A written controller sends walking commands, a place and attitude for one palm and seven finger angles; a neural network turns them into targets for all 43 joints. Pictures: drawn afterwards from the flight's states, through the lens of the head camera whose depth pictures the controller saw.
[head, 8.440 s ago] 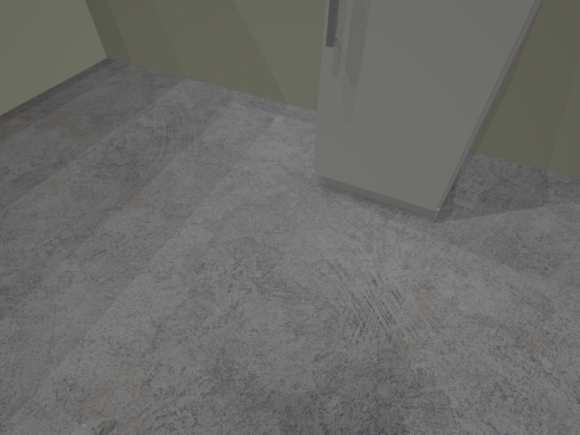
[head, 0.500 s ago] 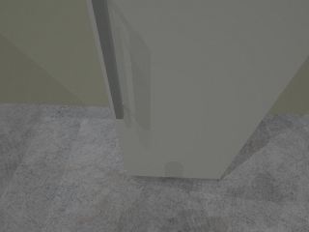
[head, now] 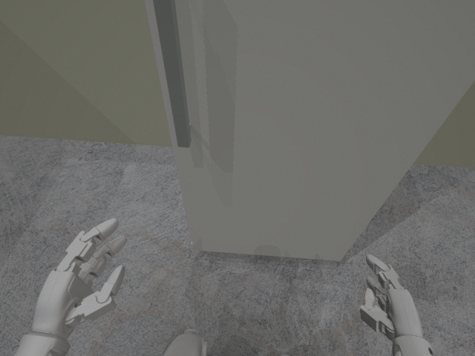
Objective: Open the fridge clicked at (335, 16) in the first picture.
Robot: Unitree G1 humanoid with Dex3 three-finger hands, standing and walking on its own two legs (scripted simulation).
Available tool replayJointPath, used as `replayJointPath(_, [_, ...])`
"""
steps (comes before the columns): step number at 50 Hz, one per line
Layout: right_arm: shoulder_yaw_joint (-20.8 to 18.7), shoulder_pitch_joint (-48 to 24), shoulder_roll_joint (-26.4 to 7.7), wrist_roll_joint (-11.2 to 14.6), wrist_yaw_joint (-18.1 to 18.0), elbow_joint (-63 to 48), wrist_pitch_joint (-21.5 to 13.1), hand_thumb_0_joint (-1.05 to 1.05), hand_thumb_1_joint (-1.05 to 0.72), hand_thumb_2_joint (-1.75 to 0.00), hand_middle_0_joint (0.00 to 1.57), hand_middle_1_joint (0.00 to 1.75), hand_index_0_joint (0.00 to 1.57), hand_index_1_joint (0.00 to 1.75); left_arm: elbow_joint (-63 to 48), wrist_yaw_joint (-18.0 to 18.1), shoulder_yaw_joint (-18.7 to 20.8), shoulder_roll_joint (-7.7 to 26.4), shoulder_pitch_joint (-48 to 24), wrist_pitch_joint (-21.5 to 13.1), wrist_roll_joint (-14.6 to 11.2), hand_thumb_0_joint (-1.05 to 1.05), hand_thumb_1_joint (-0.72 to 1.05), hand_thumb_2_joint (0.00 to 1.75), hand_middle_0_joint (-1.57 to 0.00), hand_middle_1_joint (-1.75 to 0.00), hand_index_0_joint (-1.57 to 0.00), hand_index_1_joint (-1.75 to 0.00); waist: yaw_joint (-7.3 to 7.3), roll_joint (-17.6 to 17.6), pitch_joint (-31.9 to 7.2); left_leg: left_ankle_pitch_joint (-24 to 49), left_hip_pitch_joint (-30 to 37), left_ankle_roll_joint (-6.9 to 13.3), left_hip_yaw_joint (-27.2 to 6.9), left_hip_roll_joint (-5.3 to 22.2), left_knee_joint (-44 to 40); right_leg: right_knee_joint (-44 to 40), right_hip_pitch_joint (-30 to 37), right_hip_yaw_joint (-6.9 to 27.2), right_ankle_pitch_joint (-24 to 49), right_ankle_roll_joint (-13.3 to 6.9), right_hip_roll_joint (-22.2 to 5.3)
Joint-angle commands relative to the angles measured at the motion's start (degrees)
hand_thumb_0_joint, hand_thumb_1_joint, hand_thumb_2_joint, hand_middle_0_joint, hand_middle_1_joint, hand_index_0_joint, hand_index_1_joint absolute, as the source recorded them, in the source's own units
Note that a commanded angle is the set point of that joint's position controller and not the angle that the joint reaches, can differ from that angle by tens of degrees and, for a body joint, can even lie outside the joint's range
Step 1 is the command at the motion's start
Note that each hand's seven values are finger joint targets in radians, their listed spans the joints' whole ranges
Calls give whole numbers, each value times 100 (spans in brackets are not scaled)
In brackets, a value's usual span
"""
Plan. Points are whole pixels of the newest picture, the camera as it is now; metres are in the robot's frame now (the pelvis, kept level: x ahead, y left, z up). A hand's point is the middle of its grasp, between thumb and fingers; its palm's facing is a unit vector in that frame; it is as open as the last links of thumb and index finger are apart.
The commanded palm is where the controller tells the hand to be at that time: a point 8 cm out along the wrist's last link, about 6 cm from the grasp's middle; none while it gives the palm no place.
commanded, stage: raise the hand to about handle height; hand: left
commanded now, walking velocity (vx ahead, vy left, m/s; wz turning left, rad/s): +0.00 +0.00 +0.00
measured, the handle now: (175, 54) +0.55 +0.16 +0.23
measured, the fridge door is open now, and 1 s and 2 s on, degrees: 0 0 0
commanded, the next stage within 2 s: move the hooked fingers beside the handle in 1.74 s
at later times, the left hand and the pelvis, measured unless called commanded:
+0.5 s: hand (72, 254) +0.23 +0.25 +0.10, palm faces +0.04 -1.00 -0.06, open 11.2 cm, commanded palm +0.20 +0.30 +0.11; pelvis +0.00 +0.01 +0.02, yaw +1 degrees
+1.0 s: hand (31, 210) +0.25 +0.29 +0.16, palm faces +0.07 -1.00 -0.05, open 13.8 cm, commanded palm +0.23 +0.33 +0.17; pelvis +0.01 +0.02 +0.05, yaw +1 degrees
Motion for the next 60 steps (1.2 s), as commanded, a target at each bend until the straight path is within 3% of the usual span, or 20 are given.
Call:
replayJointPath(1, [-58,-61,-607,109,-244,-1087,-174,0,-90,-90,20,30,20,30,-2184,217,697,1061,-540,93,-393,0,46,71,-23,-58,-23,-58,58,476,-779,-102,876,267,-43,-265,-478,-1586,-104,594,-314,-25,83])
replayJointPath(3, [24,76,-631,59,-381,-996,-201,0,-90,-90,20,30,20,30,-3048,448,428,1172,-1174,142,-166,0,41,69,-24,-62,-24,-62,-166,623,-827,135,1117,331,-188,-159,-450,-1396,-147,445,255,-46,205])
replayJointPath(4, [41,147,-616,58,-435,-907,-206,0,-90,-90,20,30,20,30,-3072,520,378,1192,-1116,213,-55,0,39,68,-24,-63,-24,-63,-201,717,-818,240,1252,337,-222,-146,-493,-1404,-108,384,479,-64,221])
replayJointPath(6, [128,174,-580,62,-517,-730,-226,0,-90,-90,20,30,20,30,-2762,528,240,1082,-1100,379,9,0,34,66,-24,-66,-24,-66,-319,627,-443,248,1193,334,-265,-149,-531,-1475,-155,276,595,-39,251])
replayJointPath(9, [207,123,-596,87,-595,-608,-276,0,-90,-90,20,30,20,30,-2340,390,345,1198,-1036,691,-14,0,27,63,-25,-70,-25,-70,-241,707,-346,242,1264,310,-310,-177,-717,-1626,-6,220,585,-40,257])
replayJointPath(11, [229,52,-570,100,-588,-592,-298,0,-90,-90,20,30,20,30,-2083,329,580,1286,-775,953,-100,0,22,61,-25,-74,-25,-74,-91,699,-497,302,1372,287,-314,-205,-908,-1756,246,180,620,-35,234])
replayJointPath(12, [250,13,-558,95,-582,-613,-305,0,-90,-90,20,30,20,30,-2061,326,663,1330,-714,1064,-137,0,20,60,-25,-75,-25,-75,-27,665,-573,345,1420,281,-315,-215,-1004,-1797,369,147,650,-32,224])
replayJointPath(13, [238,-32,-555,90,-580,-604,-290,0,-90,-90,20,30,20,30,-1797,346,866,1446,-590,1200,-159,0,18,59,-25,-76,-25,-76,43,398,-583,414,1399,282,-328,-210,-1056,-1836,488,133,695,-23,245])
replayJointPath(18, [270,-25,-545,61,-509,-631,-339,0,-90,-90,20,30,20,30,-1930,420,1055,1475,-612,1260,-320,0,6,54,-26,-84,-26,-84,160,418,-633,707,1652,259,-287,-224,-1295,-1938,791,71,1022,-22,237])
replayJointPath(22, [250,120,-613,86,-472,-611,-417,0,-90,-90,20,30,20,30,-2040,458,923,1388,-789,1159,-302,0,-3,50,-27,-90,-27,-90,46,336,-612,706,1930,259,-276,-223,-1490,-1994,792,-66,1174,9,257])
replayJointPath(28, [239,186,-725,98,-507,-554,-462,0,-90,-90,20,30,20,30,-2081,432,1141,1686,-1072,1255,-289,0,-17,44,-28,-99,-28,-99,72,410,-557,848,2212,274,-271,-222,-1736,-2165,1060,-83,1427,-9,263])
replayJointPath(30, [272,169,-721,118,-518,-554,-465,0,-90,-90,20,30,20,30,-2171,412,1082,1657,-1274,1293,-296,0,-22,42,-28,-102,-28,-102,45,697,-472,802,2355,255,-259,-228,-1860,-2252,1085,-106,1420,-14,251])
replayJointPath(31, [276,179,-726,122,-531,-542,-467,0,-90,-90,20,30,20,30,-2177,421,1117,1697,-1371,1308,-295,0,-24,41,-28,-103,-28,-103,39,620,-479,801,2422,249,-279,-219,-1925,-2280,1139,-131,1429,-12,256])
replayJointPath(33, [288,185,-756,117,-549,-530,-456,0,-90,-90,20,30,20,30,-2092,402,1187,1796,-1489,1389,-298,0,-29,39,-29,-107,-29,-107,57,572,-403,839,2477,260,-277,-219,-1999,-2379,1252,-113,1483,-22,282])
replayJointPath(35, [316,150,-740,142,-561,-534,-452,0,-90,-90,20,30,20,30,-2081,353,1126,1753,-1699,1460,-310,0,-34,37,-29,-110,-29,-110,54,800,-356,859,2645,236,-277,-220,-2116,-2444,1304,-143,1554,-27,279])
replayJointPath(42, [389,51,-756,173,-647,-541,-367,0,-90,-90,20,30,20,30,-1644,148,1227,1944,-2409,1898,-329,0,-50,30,-30,-120,-30,-120,72,664,-187,665,2902,233,-290,-228,-2472,-2815,1529,-138,1429,-11,299])
replayJointPath(45, [453,-22,-737,180,-676,-544,-343,0,-90,-90,20,30,20,30,-1587,102,1249,2051,-2783,2040,-294,0,-50,30,-30,-120,-30,-120,102,827,-142,650,3028,223,-293,-238,-2603,-2951,1678,-125,1402,-37,302])
replayJointPath(52, [507,-60,-718,193,-731,-495,-309,0,-90,-90,20,30,20,30,-1294,-8,1438,2289,-3318,2260,-295,0,-50,30,-30,-120,-30,-120,107,629,-206,867,3356,232,-310,-245,-2811,-3197,1940,-127,1663,-27,302])
replayJointPath(57, [535,-94,-723,204,-756,-471,-309,0,-90,-90,20,30,20,30,-1178,-67,1520,2523,-3757,2397,-246,0,-50,30,-30,-120,-30,-120,134,829,-230,920,3551,233,-290,-262,-2959,-3367,2085,-100,1738,-36,283])
replayJointPath(60, [540,-86,-728,213,-763,-452,-306,0,-90,-90,20,30,20,30,-994,-125,1655,2669,-3894,2489,-274,0,-50,30,-30,-120,-30,-120,158,631,-285,1145,3593,256,-252,-280,-2988,-3428,2265,-86,2013,-29,274])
